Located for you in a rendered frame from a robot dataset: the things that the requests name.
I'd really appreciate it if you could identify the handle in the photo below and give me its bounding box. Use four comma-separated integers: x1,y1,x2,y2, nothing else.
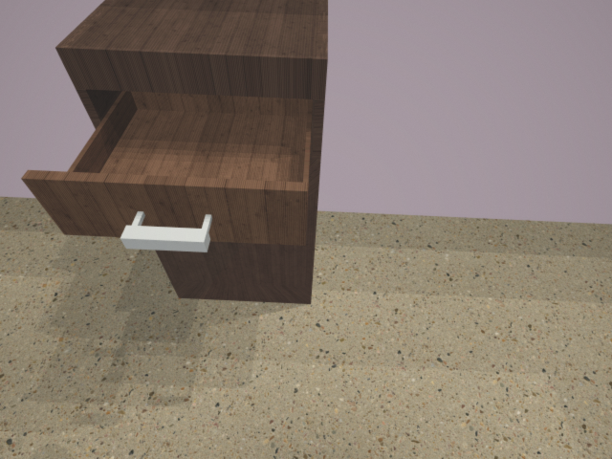
120,211,212,252

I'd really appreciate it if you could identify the drawer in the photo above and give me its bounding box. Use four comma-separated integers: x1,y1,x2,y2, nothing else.
21,91,313,246

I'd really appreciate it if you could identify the cabinet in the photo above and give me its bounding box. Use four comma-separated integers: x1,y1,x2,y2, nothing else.
55,0,328,304

